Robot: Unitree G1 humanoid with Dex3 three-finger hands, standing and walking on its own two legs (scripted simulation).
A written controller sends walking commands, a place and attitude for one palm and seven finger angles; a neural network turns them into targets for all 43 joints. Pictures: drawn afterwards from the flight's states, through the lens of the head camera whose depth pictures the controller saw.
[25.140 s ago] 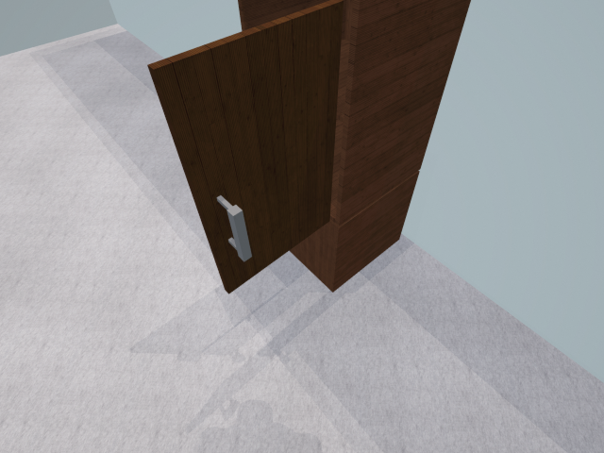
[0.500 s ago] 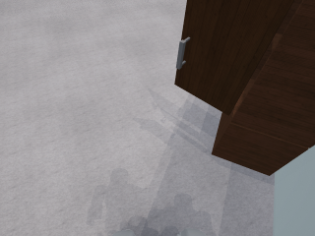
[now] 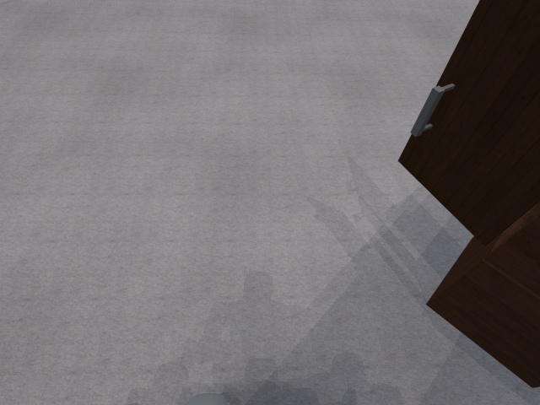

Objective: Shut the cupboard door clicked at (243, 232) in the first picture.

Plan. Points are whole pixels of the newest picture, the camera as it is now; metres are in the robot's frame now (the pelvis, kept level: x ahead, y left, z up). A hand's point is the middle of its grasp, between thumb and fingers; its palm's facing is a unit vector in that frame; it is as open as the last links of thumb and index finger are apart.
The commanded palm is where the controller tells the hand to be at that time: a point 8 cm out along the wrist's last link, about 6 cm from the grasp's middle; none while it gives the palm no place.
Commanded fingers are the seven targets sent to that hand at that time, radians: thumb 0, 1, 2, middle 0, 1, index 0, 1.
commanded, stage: walk to a spot facing it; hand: left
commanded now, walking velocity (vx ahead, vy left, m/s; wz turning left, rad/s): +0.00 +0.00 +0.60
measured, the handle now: (432, 110) +0.83 -0.40 -0.09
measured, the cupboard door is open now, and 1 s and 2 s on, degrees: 73 73 73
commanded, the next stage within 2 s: turn to face it in 1.04 s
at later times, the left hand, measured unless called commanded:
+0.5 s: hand out of the picture +0.03 +0.19 -0.14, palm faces +0.35 -0.89 -0.28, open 7.4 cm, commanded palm none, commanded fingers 0.00 0.90 0.90 -0.20 -0.30 -0.20 -0.30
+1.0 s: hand out of the picture +0.10 +0.29 -0.16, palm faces +0.59 -0.78 -0.21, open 7.4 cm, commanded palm none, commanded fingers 0.00 0.90 0.90 -0.20 -0.30 -0.20 -0.30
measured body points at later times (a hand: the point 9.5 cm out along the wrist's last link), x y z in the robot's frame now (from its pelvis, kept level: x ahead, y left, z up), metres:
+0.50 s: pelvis +0.05 -0.02 +0.01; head +0.08 -0.03 +0.46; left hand +0.01 +0.24 -0.12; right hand +0.18 -0.24 -0.15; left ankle +0.00 +0.12 -0.63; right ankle +0.05 -0.12 -0.73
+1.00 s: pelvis +0.16 +0.09 +0.01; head +0.19 +0.12 +0.45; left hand +0.07 +0.34 -0.14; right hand +0.37 -0.06 -0.13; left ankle +0.14 +0.18 -0.73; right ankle +0.29 -0.02 -0.66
